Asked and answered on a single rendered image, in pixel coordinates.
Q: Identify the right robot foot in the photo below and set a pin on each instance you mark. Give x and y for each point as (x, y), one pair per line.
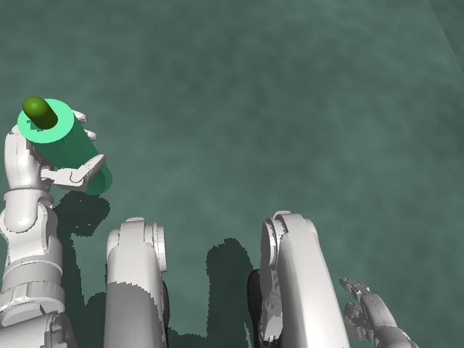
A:
(254, 298)

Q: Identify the right robot arm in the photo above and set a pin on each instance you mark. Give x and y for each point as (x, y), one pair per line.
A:
(392, 337)

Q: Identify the left robot arm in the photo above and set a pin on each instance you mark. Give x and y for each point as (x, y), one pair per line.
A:
(32, 300)

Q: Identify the bottle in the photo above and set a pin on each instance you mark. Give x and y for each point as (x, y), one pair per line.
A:
(51, 126)

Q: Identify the right robot hand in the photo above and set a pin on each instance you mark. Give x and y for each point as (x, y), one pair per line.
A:
(361, 322)

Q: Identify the left robot hand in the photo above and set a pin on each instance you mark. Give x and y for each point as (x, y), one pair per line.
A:
(26, 167)

